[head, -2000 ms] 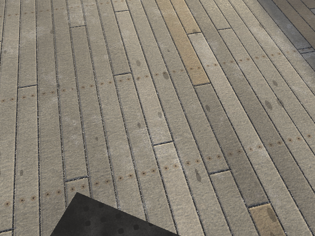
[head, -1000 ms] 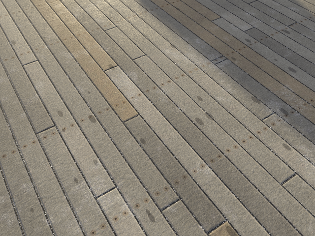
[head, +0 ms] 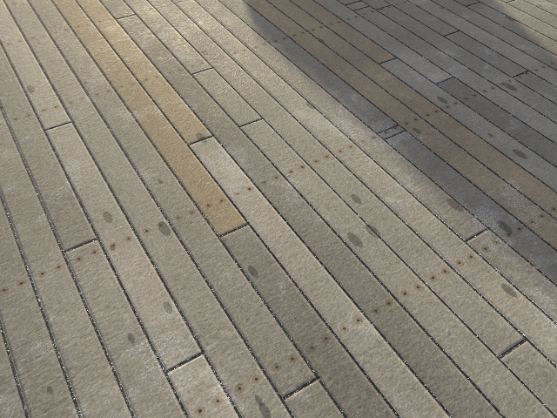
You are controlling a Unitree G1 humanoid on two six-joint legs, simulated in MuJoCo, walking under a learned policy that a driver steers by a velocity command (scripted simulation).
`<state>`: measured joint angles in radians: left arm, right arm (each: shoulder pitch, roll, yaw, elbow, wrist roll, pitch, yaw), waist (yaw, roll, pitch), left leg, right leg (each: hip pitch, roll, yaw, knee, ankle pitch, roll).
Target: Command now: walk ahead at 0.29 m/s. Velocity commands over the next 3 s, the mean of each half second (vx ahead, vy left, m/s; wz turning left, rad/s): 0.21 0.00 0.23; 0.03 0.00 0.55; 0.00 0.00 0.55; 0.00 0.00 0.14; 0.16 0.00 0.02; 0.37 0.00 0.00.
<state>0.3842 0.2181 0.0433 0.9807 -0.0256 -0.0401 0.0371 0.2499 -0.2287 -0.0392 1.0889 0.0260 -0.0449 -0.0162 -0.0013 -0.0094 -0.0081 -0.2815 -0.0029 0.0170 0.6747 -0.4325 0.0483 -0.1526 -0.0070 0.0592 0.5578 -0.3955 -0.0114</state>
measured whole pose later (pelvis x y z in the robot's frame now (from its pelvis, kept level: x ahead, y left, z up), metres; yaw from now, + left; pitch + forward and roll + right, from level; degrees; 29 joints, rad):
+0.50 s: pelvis +0.15 -0.01 +0.00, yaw +9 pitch +1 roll +1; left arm 0.01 0.25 0.04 0.79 0.01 -0.06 0.02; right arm 0.34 -0.26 -0.05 0.96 0.02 -0.01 -0.04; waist -0.08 0.01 0.06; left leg -0.25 -0.07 -0.11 0.94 -0.59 -0.01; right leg -0.43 0.01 0.00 0.51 -0.11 -0.03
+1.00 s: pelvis +0.18 +0.03 +0.01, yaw +27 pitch +2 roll -3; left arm 0.08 0.32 0.08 0.84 0.01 0.01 0.04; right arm 0.24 -0.29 -0.07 0.71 0.00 0.02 -0.02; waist 0.00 -0.04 0.05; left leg -0.31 -0.01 -0.02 0.52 -0.24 0.05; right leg -0.54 -0.02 -0.01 1.04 -0.43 0.03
